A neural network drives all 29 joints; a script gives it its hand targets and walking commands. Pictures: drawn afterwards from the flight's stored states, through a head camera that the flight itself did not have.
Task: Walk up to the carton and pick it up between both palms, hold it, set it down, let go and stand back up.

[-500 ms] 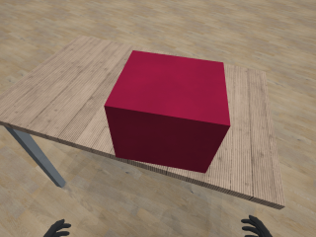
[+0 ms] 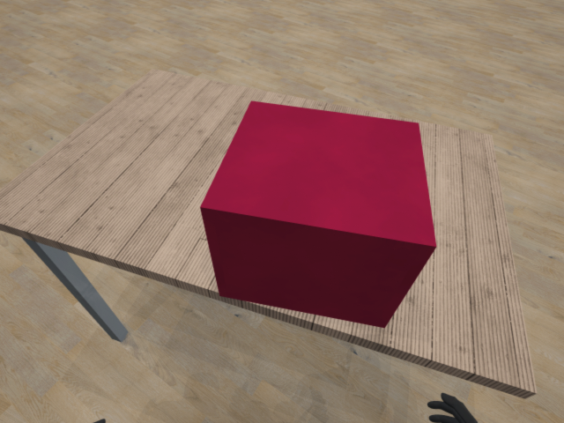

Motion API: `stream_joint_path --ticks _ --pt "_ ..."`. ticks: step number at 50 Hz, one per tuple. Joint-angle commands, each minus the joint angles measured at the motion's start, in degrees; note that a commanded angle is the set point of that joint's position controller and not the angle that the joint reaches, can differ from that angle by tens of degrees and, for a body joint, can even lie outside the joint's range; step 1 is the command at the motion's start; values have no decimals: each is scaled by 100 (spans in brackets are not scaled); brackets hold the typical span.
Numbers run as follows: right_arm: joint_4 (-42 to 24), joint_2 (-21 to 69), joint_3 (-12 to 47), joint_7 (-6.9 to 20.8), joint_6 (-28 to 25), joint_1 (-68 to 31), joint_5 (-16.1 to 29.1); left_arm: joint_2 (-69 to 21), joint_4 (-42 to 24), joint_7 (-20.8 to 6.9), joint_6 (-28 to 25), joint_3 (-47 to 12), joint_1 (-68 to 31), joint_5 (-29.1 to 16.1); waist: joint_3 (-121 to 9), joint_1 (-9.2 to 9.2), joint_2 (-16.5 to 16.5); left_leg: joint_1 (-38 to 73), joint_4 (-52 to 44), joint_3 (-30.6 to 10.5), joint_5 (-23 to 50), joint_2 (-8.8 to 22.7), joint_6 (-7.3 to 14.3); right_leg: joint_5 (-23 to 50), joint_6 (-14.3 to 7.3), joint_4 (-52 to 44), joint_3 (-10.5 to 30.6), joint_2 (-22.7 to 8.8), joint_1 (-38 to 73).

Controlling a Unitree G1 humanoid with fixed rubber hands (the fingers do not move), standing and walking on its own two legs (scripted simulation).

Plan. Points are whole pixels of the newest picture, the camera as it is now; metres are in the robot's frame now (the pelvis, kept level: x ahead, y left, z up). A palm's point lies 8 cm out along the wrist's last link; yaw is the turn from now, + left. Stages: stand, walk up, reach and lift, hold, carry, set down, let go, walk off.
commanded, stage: walk up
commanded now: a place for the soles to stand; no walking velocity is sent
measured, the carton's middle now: (316, 211) +0.43 -0.05 +0.05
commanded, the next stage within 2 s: reach and lift in 0.52 s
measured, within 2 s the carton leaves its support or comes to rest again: neither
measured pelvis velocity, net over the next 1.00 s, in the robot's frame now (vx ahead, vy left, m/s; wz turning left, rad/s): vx -0.02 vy -0.04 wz -0.14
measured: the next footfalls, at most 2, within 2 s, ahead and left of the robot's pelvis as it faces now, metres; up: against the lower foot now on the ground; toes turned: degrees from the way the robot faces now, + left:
none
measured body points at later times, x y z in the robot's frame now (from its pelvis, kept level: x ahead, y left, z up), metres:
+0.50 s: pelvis -0.01 +0.00 +0.00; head +0.00 +0.00 +0.45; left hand +0.06 +0.28 -0.11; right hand +0.12 -0.27 -0.10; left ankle +0.01 +0.10 -0.73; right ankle -0.04 -0.13 -0.73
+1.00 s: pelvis -0.02 -0.04 +0.01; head -0.01 -0.02 +0.46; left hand +0.20 +0.24 -0.05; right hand +0.13 -0.29 -0.06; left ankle +0.01 +0.10 -0.73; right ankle -0.04 -0.13 -0.73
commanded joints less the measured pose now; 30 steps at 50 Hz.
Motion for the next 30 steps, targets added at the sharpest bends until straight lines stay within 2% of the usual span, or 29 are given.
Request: stream_joint_path --ticks 1,21,23,26,27,28,30 --pt "-370 -732 -218 -13 -67 8 -5 736 -317 33 -62 232 267 4 -70 7 62 -343 -431 -678 1765 620 81 540 -536 -362 647 -367 405" --pt "-278 -706 -218 1 -54 -105 -6 786 -274 39 -85 261 453 23 76 14 64 -429 -497 -662 1115 576 89 155 -584 -510 724 -394 270" --pt "-285 -756 -215 -16 -62 -89 -25 732 -265 22 -58 224 461 23 74 32 272 -321 -591 -807 1458 660 97 394 -510 -270 633 -181 177" --pt "-269 -809 -214 -43 -39 -98 -4 619 -262 18 -49 197 558 10 20 51 360 -352 -827 -1093 1191 796 204 132 -422 -178 665 51 221" --pt "660 -275 -772 -14 -893 -2217 -471 1257 -1542 122 593 378 -2513 -146 -137 -212 447 -1111 -255 528 555 969 -503 -165 -442 436 670 543 -481" --pt "1335 -424 -933 70 -1208 -2019 -746 1010 -1416 197 973 341 -2393 -82 195 -313 464 -1414 -316 755 -67 960 -574 -218 -474 449 630 534 -483" --pt "1514 -496 -835 124 -1424 -1918 -722 813 -1390 130 1365 297 -2116 -233 -215 -223 66 -1012 -154 887 96 916 -528 70 -446 427 575 554 -239"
